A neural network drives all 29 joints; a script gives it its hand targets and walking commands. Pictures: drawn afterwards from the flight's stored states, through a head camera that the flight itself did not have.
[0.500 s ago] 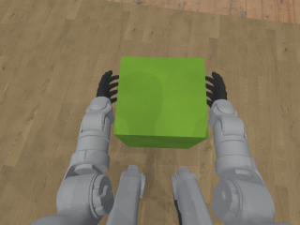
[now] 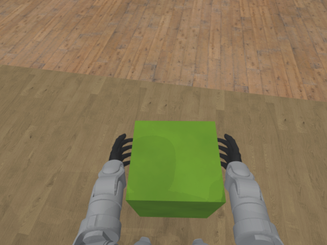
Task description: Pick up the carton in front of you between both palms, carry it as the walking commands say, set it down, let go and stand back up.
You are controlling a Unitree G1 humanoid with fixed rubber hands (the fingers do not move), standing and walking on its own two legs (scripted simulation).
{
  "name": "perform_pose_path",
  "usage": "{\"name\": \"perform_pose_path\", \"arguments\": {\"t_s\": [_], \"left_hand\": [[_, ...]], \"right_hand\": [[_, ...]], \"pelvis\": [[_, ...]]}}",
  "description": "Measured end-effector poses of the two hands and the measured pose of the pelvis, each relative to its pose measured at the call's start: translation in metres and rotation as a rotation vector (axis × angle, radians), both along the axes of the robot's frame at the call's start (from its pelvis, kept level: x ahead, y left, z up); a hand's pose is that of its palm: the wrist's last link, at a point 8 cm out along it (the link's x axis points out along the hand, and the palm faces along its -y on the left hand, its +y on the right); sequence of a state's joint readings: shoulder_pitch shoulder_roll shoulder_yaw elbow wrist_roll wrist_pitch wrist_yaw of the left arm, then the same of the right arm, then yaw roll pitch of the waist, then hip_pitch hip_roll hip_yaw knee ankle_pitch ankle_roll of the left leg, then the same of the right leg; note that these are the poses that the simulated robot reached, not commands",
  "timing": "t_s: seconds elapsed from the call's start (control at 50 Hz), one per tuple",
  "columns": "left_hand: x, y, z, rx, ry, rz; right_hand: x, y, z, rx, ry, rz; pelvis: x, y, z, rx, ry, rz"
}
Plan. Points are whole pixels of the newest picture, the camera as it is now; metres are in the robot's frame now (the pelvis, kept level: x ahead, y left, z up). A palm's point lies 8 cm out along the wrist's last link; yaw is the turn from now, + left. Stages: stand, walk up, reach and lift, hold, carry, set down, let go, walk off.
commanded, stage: reach and lift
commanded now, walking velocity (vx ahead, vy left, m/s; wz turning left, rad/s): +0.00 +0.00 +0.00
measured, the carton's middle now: (173, 173) +0.34 +0.00 -0.10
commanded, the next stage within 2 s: hold in 1.38 s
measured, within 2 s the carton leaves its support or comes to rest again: neither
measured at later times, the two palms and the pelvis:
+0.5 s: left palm (104, 159) +0.30 +0.15 +0.08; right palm (251, 159) +0.30 -0.15 +0.08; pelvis +0.01 +0.00 +0.06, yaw +0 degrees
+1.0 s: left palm (103, 153) +0.31 +0.15 +0.09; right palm (251, 154) +0.31 -0.15 +0.09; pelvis +0.02 +0.00 +0.06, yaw +0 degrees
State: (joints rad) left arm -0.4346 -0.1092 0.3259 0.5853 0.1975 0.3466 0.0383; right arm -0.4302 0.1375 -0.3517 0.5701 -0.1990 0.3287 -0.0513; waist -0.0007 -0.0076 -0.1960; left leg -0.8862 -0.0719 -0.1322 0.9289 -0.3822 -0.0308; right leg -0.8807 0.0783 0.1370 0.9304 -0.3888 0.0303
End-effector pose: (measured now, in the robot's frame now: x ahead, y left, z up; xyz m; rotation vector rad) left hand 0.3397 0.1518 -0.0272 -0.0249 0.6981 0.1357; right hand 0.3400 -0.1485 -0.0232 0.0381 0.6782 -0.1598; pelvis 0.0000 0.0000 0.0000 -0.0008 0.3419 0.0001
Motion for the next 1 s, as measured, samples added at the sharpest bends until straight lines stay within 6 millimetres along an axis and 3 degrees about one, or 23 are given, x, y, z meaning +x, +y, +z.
{"name": "perform_pose_path", "arguments": {"t_s": [0.2,0.38,0.68,1.0], "left_hand": [[-0.017,0.0,0.059,0.005,-0.013,0.002],[-0.032,-0.002,0.102,0.029,-0.029,-0.01],[-0.038,0.0,0.11,0.028,-0.006,-0.013],[-0.031,-0.001,0.118,0.042,-0.01,-0.026]], "right_hand": [[-0.016,0.0,0.059,-0.003,-0.013,0.009],[-0.028,-0.002,0.102,-0.028,-0.028,0.036],[-0.035,-0.001,0.108,-0.029,-0.005,0.038],[-0.029,-0.002,0.116,-0.045,-0.008,0.048]], "pelvis": [[0.019,-0.001,0.04,0.0,-0.175,0.002],[0.022,-0.001,0.058,0.001,-0.331,0.002],[0.004,0.0,0.058,0.002,-0.401,0.002],[0.016,0.001,0.063,0.001,-0.408,0.001]]}}
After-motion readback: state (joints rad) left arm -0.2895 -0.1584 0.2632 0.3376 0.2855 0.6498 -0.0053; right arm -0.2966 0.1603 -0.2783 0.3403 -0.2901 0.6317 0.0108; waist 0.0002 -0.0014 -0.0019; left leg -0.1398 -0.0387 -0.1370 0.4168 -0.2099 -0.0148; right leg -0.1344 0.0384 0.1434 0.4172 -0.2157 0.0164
